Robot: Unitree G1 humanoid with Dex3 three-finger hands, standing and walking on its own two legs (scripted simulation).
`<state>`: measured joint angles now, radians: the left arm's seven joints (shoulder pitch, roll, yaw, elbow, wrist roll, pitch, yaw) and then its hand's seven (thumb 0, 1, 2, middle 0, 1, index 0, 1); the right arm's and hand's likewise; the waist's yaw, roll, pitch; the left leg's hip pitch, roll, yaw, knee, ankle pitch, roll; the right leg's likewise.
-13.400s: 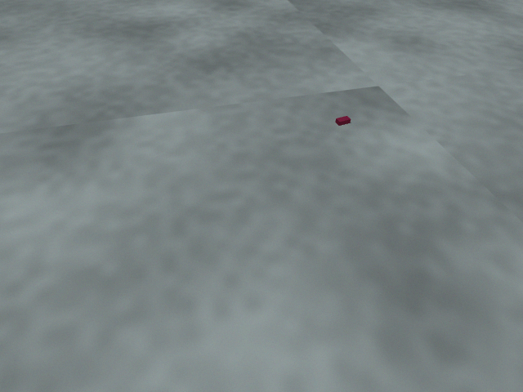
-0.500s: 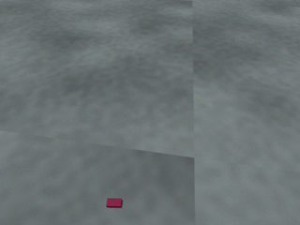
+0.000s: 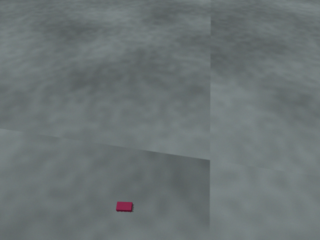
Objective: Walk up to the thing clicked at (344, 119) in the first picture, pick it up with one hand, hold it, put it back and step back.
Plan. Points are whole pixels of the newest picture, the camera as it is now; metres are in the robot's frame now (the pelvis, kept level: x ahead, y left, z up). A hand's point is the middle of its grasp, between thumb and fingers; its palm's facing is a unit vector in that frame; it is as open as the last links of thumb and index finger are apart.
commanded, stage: rise first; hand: left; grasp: from above
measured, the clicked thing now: (124, 206) +0.46 +0.23 -0.76
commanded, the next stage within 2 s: none
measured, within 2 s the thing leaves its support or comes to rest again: neither
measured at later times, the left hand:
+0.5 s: hand out of the picture +0.13 +0.26 -0.21, palm faces -0.14 -0.89 -0.43, open 13.4 cm
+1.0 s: hand out of the picture +0.18 +0.28 -0.34, palm faces -0.41 -0.64 -0.65, open 13.6 cm
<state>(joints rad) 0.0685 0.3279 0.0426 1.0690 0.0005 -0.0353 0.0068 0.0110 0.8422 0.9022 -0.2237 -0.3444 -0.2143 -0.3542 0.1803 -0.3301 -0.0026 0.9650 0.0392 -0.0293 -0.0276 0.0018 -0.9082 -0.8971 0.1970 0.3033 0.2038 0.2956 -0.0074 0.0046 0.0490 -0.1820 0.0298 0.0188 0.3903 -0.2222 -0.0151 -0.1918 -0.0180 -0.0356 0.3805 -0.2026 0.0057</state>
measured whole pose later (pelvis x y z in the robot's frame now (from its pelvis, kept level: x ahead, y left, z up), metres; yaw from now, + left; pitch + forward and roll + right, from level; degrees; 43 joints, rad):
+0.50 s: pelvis -0.01 +0.01 -0.06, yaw +0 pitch +14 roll -1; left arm 0.17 0.31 0.12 0.63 0.24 0.13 0.00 0.00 -0.40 0.93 -0.18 -0.92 -0.17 -0.94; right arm 0.23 -0.24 -0.05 0.62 0.01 -0.09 -0.02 0.00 -0.88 -0.89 0.20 0.30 0.21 0.30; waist -0.02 0.00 -0.08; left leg -0.75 0.03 0.00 0.98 -0.48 0.00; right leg -0.74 -0.03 -0.04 0.94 -0.45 0.02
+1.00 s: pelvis -0.04 +0.01 -0.20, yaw +0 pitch +29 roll -2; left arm 0.00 0.40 0.09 0.60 0.56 0.02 0.07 0.00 -0.45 0.90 -0.18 -0.96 -0.18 -0.97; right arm 0.11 -0.28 -0.04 0.58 0.01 -0.20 0.02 0.00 -0.89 -0.89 0.20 0.30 0.21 0.30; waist -0.04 0.00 -0.20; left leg -1.43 0.03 -0.03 1.60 -0.67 0.00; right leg -1.42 -0.04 -0.04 1.56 -0.64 0.02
